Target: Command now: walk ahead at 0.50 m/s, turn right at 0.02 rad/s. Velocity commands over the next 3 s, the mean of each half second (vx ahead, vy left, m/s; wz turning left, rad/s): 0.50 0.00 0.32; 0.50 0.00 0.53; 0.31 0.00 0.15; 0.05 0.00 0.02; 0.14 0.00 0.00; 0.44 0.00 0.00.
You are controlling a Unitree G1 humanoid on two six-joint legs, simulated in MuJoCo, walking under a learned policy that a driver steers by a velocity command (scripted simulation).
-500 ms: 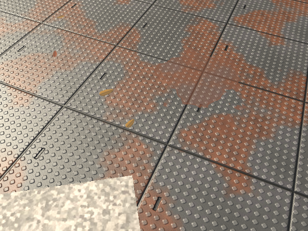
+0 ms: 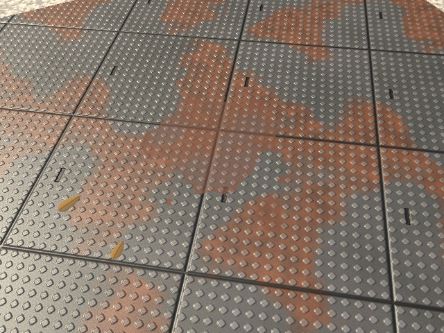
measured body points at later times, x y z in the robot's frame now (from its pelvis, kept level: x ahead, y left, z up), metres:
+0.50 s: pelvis +0.28 +0.07 -0.01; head +0.30 +0.07 +0.44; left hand +0.32 +0.34 -0.13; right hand +0.40 -0.19 -0.14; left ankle +0.29 +0.11 -0.74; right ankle +0.27 -0.08 -0.65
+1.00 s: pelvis +0.56 +0.10 +0.00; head +0.59 +0.09 +0.45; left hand +0.54 +0.39 -0.10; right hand +0.76 -0.12 -0.13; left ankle +0.44 +0.16 -0.66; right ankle +0.64 +0.03 -0.74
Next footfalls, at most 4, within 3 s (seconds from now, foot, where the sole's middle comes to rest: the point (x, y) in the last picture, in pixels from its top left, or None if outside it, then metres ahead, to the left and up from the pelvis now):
0.34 left None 0.33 0.12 -0.78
0.84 right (227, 270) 0.67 0.04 -0.78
1.30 left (135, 250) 0.74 0.35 -0.78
1.66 right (194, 229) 0.82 0.16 -0.78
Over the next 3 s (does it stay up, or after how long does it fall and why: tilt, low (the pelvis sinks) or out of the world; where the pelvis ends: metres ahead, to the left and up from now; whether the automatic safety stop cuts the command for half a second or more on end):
stays up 0.98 0.40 -0.03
